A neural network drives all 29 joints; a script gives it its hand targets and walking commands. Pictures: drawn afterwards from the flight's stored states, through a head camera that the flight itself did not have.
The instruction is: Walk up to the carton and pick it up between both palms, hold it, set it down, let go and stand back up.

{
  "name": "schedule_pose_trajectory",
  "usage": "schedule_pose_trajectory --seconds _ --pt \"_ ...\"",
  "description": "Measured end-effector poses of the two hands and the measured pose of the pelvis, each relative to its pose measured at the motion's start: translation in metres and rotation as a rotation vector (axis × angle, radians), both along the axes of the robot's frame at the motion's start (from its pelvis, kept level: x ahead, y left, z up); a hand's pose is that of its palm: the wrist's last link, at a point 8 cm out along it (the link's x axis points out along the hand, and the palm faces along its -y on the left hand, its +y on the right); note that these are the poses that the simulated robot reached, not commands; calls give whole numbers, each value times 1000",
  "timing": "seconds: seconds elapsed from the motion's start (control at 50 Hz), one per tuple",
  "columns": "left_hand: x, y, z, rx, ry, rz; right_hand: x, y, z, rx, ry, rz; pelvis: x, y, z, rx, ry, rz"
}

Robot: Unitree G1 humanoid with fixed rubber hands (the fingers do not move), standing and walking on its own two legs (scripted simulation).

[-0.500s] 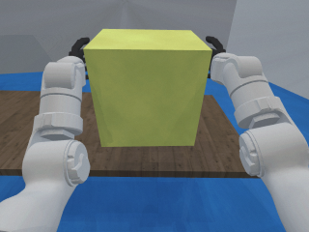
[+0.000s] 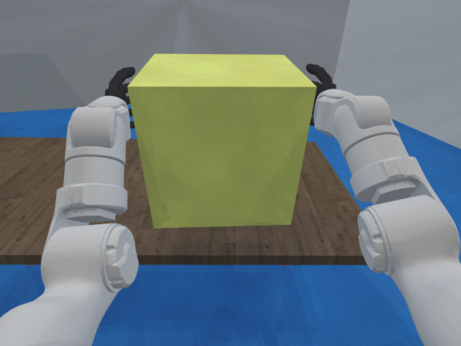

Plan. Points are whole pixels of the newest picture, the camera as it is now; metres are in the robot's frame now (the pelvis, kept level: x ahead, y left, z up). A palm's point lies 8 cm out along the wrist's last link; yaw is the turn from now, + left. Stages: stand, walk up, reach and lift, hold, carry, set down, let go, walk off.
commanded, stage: hold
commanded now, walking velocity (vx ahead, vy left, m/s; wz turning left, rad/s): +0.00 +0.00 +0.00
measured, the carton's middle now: (221, 137) +0.38 -0.01 +0.28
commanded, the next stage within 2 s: set down in 1.28 s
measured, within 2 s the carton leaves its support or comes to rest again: neither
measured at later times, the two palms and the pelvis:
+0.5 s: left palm (114, 101) +0.37 +0.16 +0.34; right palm (322, 98) +0.35 -0.16 +0.35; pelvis +0.00 +0.00 +0.00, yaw +0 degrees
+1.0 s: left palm (113, 104) +0.37 +0.16 +0.34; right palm (320, 100) +0.36 -0.16 +0.35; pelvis +0.00 +0.00 +0.00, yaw +1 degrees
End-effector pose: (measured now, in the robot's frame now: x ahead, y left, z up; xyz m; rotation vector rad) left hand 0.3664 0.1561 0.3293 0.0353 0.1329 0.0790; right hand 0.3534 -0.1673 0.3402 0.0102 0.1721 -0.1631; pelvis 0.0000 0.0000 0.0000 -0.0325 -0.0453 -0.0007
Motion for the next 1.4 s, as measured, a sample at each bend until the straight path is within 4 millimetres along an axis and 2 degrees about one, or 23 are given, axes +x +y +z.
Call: schedule_pose_trajectory --seconds 0.18,0.36,0.74,0.98,1.14,1.3,1.4 --pt "-6 2 13 -9 -14 8 -4 2 11 5 -12 4 -4 -1 0 3 3 1" --pt "-1 2 18 12 -8 0 -1 2 15 -3 -4 0 -5 -2 0 4 20 5" --pt "0 3 6 8 -4 1 1 3 7 -6 1 1 -3 -1 0 1 8 8" --pt "2 5 11 9 -22 5 3 5 10 -9 -16 6 0 -1 0 0 13 10" --pt "2 3 7 13 -7 1 2 3 4 -8 0 4 1 0 0 1 4 9" --pt "23 -6 10 -15 11 -28 12 -5 10 20 11 -38 0 0 0 2 59 8" --pt "28 -4 14 -15 -13 -28 18 -3 16 4 -11 -34 4 0 0 0 56 10"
